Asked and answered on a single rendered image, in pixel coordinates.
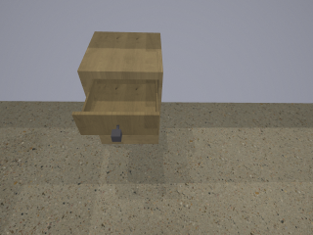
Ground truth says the drawer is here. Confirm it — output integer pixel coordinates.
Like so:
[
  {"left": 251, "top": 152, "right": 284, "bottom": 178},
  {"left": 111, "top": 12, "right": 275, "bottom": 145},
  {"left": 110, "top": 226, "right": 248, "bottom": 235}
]
[{"left": 71, "top": 78, "right": 159, "bottom": 135}]

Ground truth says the handle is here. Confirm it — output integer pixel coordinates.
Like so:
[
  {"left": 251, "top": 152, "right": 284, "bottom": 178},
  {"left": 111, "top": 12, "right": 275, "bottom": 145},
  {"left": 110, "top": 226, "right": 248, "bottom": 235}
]
[{"left": 111, "top": 124, "right": 122, "bottom": 142}]

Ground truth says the cabinet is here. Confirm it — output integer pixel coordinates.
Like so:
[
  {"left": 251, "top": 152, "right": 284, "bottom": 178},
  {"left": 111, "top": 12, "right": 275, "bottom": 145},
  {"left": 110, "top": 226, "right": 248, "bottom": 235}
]
[{"left": 77, "top": 31, "right": 163, "bottom": 144}]

